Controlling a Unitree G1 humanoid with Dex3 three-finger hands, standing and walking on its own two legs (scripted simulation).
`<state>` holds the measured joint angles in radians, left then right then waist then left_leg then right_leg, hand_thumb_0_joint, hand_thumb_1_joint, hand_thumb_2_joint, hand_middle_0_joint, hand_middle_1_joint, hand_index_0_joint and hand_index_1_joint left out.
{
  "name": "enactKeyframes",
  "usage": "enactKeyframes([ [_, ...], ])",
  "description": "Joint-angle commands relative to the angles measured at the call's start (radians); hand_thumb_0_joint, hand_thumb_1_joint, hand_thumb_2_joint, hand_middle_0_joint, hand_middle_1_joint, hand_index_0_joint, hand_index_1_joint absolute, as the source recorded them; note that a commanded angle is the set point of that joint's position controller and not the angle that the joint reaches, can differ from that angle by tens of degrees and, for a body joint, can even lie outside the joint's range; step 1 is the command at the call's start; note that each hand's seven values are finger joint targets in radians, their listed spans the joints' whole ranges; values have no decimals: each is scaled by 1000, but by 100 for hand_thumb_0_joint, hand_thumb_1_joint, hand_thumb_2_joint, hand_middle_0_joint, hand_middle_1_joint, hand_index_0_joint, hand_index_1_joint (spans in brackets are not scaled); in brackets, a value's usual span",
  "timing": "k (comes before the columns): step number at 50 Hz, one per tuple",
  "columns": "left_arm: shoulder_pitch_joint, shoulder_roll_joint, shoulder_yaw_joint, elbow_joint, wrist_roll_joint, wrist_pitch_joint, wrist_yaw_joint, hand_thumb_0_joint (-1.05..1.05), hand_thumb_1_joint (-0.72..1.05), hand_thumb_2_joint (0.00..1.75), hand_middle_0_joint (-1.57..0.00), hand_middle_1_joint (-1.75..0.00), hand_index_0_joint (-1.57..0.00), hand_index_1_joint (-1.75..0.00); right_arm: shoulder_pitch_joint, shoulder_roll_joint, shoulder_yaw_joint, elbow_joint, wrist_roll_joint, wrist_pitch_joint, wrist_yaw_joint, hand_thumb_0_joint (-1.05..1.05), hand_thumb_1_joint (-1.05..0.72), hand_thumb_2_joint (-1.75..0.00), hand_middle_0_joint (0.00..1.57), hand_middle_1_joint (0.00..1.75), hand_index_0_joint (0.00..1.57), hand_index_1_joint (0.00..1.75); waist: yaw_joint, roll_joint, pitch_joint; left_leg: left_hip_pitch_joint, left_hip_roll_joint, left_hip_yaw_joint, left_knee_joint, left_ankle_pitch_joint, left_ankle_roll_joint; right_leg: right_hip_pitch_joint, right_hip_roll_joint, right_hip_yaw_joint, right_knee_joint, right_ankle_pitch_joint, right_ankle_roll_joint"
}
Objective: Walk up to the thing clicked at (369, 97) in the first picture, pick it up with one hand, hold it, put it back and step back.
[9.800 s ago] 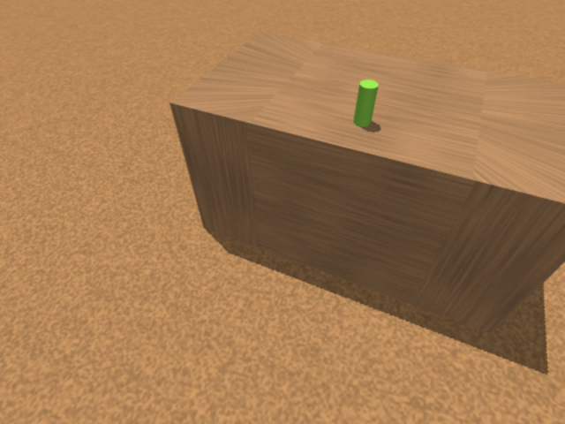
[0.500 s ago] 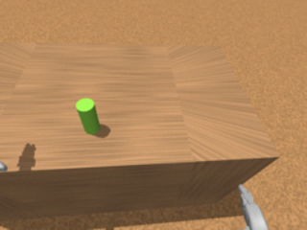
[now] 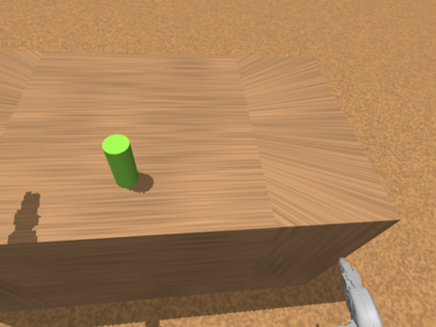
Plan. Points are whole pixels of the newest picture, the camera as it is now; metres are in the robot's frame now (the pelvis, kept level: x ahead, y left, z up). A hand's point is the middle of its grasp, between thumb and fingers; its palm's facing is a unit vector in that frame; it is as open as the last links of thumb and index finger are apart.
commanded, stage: go down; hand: left
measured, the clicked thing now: (122, 162) +0.48 +0.19 -0.02
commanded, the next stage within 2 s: approach in 0.94 s
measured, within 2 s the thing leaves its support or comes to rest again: neither
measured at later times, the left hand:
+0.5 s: hand out of the picture +0.39 +0.37 +0.11, palm faces +0.15 -0.99 +0.00, open 17.7 cm
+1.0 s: hand out of the picture +0.39 +0.37 +0.10, palm faces +0.16 -0.99 +0.01, open 17.6 cm
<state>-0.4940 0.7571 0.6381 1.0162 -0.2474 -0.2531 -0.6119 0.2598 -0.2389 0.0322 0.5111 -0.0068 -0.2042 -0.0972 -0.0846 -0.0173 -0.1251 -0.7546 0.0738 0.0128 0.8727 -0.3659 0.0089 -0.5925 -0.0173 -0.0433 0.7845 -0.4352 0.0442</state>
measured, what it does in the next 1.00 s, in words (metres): stands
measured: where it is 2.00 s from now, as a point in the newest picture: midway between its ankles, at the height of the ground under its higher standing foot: outside the picture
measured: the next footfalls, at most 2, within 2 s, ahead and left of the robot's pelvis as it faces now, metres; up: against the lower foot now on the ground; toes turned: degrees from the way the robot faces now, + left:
none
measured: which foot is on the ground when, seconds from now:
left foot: down 0.00-1.00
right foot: down 0.00-1.00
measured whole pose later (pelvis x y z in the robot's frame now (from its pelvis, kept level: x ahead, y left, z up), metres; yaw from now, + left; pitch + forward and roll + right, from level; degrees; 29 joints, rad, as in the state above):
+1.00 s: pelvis +0.00 +0.00 -0.01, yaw +0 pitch +16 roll -4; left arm -0.57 0.81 0.65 1.02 -0.22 -0.19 -0.61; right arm 0.31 -0.25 0.04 0.41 -0.01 -0.20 -0.09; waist -0.10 -0.01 -0.14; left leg -0.84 0.08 0.00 0.96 -0.40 0.01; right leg -0.67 -0.01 -0.05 0.87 -0.47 0.04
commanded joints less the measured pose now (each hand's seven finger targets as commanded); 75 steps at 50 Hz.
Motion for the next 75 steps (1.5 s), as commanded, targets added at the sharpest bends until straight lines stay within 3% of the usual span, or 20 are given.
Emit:
enactKeyframes([
  [1, -341, 390, 52, -209, -21, -59, -9, 0, -61, 7, -6, -6, -6, -6, -2, -154, -59, -119, 9, -44, -6, 0, 53, -6, 5, 5, 5, 5, 18, 237, -319, 413, -25, -42, -85, 350, 5, -88, 39, -9, -69, 255, -54],
  [6, -343, 422, 73, -184, -15, -49, 0, 0, -60, 5, -6, -5, -6, -6, -5, -197, -86, -182, 7, -53, -12, 0, 53, -5, 5, 5, 5, 5, 3, 216, -357, 431, -17, -52, -78, 338, 1, -90, 47, -19, -61, 238, -54],
  [12, -356, 441, 75, -154, -7, -39, -9, 0, -61, 6, -7, -5, -6, -6, -17, -186, -69, -217, 5, -53, -11, 0, 53, -6, 5, 5, 5, 5, 5, 210, -375, 407, -22, -47, -46, 379, 8, -89, 43, -13, -41, 275, -50],
  [14, -391, 447, 68, -161, -3, -39, -9, 0, -61, 6, -7, -5, -6, -6, 8, -160, -46, -193, 6, -49, -10, 0, 53, -6, 5, 5, 5, 5, 6, 205, -351, 364, -34, -32, -44, 312, 15, -82, 38, -2, -48, 264, -47],
  [18, -412, 470, 77, -158, 3, -33, -10, 0, -61, 5, -6, -6, -7, -6, 0, -196, -75, -245, 5, -53, -14, 0, 53, -5, 5, 5, 5, 5, -9, 222, -359, 398, -20, -51, -52, 290, 1, -136, 49, -17, -36, 208, -54],
  [22, -405, 444, 56, -138, 1, -23, -10, 0, -61, 5, -7, -5, -7, -6, 20, -186, -69, -241, 4, -52, -10, 0, 53, -5, 5, 5, 5, 5, -15, 209, -374, 384, -25, -47, -27, 333, 8, -130, 44, -12, -25, 255, -50],
  [24, -412, 442, 48, -146, 7, -19, -15, 0, -61, 5, -7, -6, -7, -6, 38, -174, -53, -231, 3, -49, -6, 0, 54, -5, 5, 5, 5, 5, -3, 254, -394, 417, -16, -58, -22, 397, 0, -148, 46, -22, -13, 259, -54],
  [27, -431, 487, 80, -177, 5, -18, -4, 0, -61, 5, -7, -5, -7, -6, 31, -212, -88, -259, 3, -47, -10, 0, 53, -5, 5, 5, 5, 5, -2, 247, -397, 409, -14, -61, -28, 360, -1, -142, 48, -22, -16, 231, -55],
  [28, -426, 492, 85, -175, 6, -14, 2, 0, -61, 5, -7, -5, -6, -6, 39, -194, -68, -255, 4, -44, -8, 0, 53, -5, 5, 5, 5, 5, 5, 237, -400, 396, -19, -57, -27, 356, 2, -123, 46, -18, -19, 242, -53],
  [32, -435, 472, 67, -186, 15, -5, 8, 0, -61, 4, -7, -5, -7, -6, 34, -201, -81, -276, 7, -42, -13, 0, 53, -6, 5, 5, 5, 5, -8, 227, -371, 391, -22, -50, -34, 313, 2, -139, 49, -15, -22, 225, -53],
  [37, -380, 457, 71, -157, 9, -6, 3, 0, -61, 4, -7, -6, -7, -6, 38, -188, -72, -277, 10, -44, -7, 0, 53, -5, 5, 5, 5, 5, 6, 212, -357, 351, -25, -47, -30, 297, 6, -133, 47, -15, -13, 215, -54],
  [43, -404, 436, 52, -215, 4, -3, -10, 0, -61, 4, -7, -6, -7, -7, 75, -185, -75, -238, 5, -41, -4, 0, 53, -5, 5, 5, 5, 5, 3, 273, -408, 443, -12, -66, -20, 433, -6, -156, 48, -25, -1, 255, -55],
  [45, -417, 482, 91, -245, 3, -6, -3, 0, -61, 4, -7, -6, -7, -6, 32, -208, -88, -274, 6, -44, -9, 0, 53, -5, 5, 5, 5, 5, 9, 267, -408, 437, -11, -67, -29, 391, -7, -149, 49, -24, -7, 227, -56],
  [52, -386, 414, 49, -150, 0, -2, -7, 0, -61, 11, -8, -10, -6, -13, 53, -177, -67, -248, 8, -40, -9, 0, 53, -5, 5, 5, 5, 5, -11, 184, -340, 345, -32, -43, -16, 293, 14, -138, 43, -12, -18, 232, -48],
  [53, -387, 457, 86, -158, -1, -10, -8, 0, -61, 4, -7, -7, -6, -8, 23, -191, -71, -303, 8, -43, -10, 0, 56, -4, 5, 5, 5, 5, -7, 159, -355, 339, -33, -45, -13, 296, 15, -121, 43, -12, -18, 244, -45],
  [56, -394, 365, 12, -117, 3, -19, -22, 0, -61, 5, -7, -7, -6, -9, 55, -133, -21, -242, 6, -36, -1, 0, 56, -5, 5, 5, 5, 5, -19, 172, -303, 294, -43, -31, 0, 257, 20, -164, 37, -3, -10, 233, -44],
  [57, -394, 352, 5, -108, 5, -23, -19, 0, -61, 4, -7, -7, -6, -8, 40, -145, -35, -269, 4, -40, -1, 0, 56, -5, 5, 5, 5, 5, -29, 172, -321, 300, -40, -35, 9, 267, 21, -177, 37, -5, -1, 237, -43],
  [67, -488, 212, -71, -155, 9, -100, 73, 0, -61, 3, -7, -6, -7, -7, 106, -209, -110, -343, -12, -24, 31, 0, 57, -4, 5, 5, 5, 5, -82, 215, -387, 342, -9, -74, 68, 284, -2, -324, 43, -24, 75, 186, -57],
  [71, -513, 153, -89, -180, 26, -142, 141, 0, -61, 2, -8, -6, -8, -6, 107, -192, -106, -440, -21, -8, 55, 0, 55, -4, 5, 5, 5, 5, -82, 221, -430, 336, -8, -75, 104, 318, -7, -323, 43, -22, 108, 212, -58],
  [75, -534, 186, -54, -249, 62, -184, 234, 0, -59, 1, -7, -4, -7, -4, 123, -215, -148, -493, -36, 13, 72, 0, 56, -4, 5, 5, 5, 5, -58, 285, -502, 342, -2, -85, 120, 329, -22, -344, 46, -25, 148, 189, -67],
])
